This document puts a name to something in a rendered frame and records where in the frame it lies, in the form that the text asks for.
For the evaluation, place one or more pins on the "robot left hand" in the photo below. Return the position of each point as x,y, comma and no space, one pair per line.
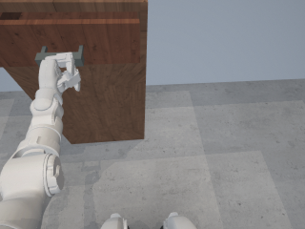
50,75

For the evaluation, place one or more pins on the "left robot shin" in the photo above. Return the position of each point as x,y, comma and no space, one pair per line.
116,215

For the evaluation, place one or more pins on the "left robot upper arm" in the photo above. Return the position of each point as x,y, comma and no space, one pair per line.
28,183

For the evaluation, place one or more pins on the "cabinet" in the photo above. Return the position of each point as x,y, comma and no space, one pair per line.
110,105

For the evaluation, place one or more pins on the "drawer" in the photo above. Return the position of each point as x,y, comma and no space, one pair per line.
108,37

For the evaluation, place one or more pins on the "left robot forearm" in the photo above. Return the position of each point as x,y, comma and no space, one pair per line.
46,127

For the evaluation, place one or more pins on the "robot left thigh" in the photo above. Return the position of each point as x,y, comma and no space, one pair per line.
115,223

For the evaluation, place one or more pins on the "handle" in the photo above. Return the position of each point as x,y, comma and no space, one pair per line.
79,59

